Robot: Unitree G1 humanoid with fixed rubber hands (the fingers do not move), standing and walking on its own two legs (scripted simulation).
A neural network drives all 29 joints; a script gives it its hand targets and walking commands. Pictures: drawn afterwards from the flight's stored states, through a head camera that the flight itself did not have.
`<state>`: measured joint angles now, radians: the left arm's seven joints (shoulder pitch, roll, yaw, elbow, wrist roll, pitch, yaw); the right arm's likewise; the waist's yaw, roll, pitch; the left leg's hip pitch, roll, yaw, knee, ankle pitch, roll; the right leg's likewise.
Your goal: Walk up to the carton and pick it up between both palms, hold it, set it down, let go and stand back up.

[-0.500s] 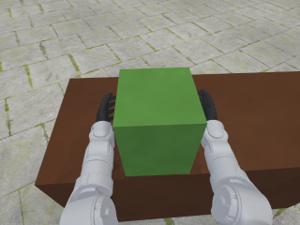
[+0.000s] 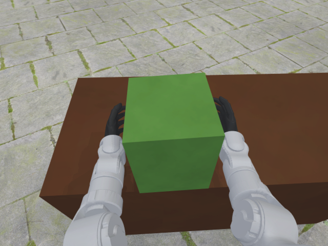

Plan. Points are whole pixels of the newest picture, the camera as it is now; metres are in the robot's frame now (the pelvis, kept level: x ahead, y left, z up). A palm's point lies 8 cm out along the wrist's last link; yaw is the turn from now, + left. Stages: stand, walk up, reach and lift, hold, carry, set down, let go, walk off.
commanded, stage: set down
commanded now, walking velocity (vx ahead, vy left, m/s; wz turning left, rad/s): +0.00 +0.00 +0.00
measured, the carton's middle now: (170, 135) +0.42 +0.02 +0.02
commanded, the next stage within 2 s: none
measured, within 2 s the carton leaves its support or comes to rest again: rests again in 0.20 s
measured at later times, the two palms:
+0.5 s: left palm (116, 134) +0.39 +0.16 +0.05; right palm (229, 131) +0.41 -0.13 +0.06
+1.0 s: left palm (118, 135) +0.39 +0.16 +0.04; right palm (230, 134) +0.41 -0.14 +0.05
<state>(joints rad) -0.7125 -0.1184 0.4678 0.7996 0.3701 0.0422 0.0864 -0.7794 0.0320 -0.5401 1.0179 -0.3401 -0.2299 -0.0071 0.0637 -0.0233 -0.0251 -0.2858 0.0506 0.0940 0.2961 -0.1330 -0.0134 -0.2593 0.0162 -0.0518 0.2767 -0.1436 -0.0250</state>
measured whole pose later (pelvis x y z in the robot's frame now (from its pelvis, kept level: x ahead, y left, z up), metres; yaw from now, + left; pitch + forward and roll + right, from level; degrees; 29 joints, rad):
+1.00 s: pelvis +0.00 +0.00 +0.00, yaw -1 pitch +8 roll +0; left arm -0.69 -0.18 0.54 0.73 0.45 -0.04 0.05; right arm -0.72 0.06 -0.59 0.94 -0.39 -0.30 0.02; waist 0.06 -0.03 0.01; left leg -0.28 0.05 0.12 0.28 -0.13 -0.01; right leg -0.27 0.01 -0.05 0.28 -0.15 -0.02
